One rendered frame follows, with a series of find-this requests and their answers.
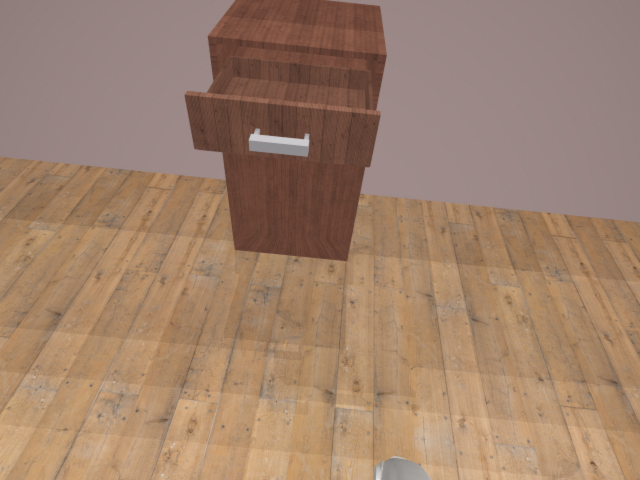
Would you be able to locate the handle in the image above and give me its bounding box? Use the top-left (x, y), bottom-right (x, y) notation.
top-left (249, 128), bottom-right (309, 157)

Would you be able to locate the drawer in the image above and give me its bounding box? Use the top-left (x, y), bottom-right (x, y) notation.
top-left (184, 56), bottom-right (381, 167)

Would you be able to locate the cabinet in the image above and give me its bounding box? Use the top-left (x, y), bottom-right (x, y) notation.
top-left (208, 0), bottom-right (387, 261)

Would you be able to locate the robot right thigh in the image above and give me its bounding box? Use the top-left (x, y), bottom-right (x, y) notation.
top-left (373, 458), bottom-right (431, 480)

